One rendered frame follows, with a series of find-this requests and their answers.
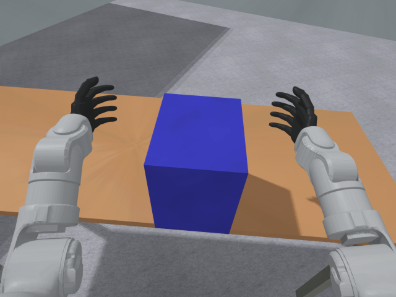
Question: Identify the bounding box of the carton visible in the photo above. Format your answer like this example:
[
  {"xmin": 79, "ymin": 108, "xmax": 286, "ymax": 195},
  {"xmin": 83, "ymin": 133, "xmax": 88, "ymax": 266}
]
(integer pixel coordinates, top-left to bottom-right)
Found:
[{"xmin": 144, "ymin": 93, "xmax": 248, "ymax": 234}]

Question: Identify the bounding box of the robot left upper arm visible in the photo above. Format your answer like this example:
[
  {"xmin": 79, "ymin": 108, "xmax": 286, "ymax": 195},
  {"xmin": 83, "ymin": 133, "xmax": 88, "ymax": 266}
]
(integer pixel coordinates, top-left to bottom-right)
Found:
[{"xmin": 0, "ymin": 237, "xmax": 83, "ymax": 297}]

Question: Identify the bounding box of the robot right hand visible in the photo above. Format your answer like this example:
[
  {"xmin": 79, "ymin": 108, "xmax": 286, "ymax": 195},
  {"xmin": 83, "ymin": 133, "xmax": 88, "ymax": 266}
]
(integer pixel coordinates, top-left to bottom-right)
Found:
[{"xmin": 269, "ymin": 86, "xmax": 317, "ymax": 143}]

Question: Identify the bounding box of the table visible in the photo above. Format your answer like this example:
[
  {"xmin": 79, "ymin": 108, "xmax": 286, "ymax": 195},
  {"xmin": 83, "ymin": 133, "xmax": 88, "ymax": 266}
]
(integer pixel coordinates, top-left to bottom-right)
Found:
[{"xmin": 0, "ymin": 86, "xmax": 396, "ymax": 297}]

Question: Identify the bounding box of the robot right upper arm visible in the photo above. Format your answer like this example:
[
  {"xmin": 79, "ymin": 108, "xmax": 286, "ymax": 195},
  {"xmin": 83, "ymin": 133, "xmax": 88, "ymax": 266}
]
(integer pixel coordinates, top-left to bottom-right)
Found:
[{"xmin": 329, "ymin": 244, "xmax": 396, "ymax": 297}]

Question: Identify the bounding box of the robot right forearm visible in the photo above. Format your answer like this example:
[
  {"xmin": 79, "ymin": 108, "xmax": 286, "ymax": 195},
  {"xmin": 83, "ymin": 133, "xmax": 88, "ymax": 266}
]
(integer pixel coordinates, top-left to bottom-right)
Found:
[{"xmin": 294, "ymin": 126, "xmax": 396, "ymax": 254}]

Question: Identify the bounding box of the robot left hand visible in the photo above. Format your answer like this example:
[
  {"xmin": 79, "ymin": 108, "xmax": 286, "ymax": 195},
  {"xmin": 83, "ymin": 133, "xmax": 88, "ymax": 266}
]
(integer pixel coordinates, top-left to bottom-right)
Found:
[{"xmin": 71, "ymin": 76, "xmax": 117, "ymax": 132}]

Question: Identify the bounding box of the robot left forearm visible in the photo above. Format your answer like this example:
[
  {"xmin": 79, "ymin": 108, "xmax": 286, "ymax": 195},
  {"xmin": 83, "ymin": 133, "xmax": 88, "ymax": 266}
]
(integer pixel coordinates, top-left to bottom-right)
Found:
[{"xmin": 1, "ymin": 114, "xmax": 93, "ymax": 293}]

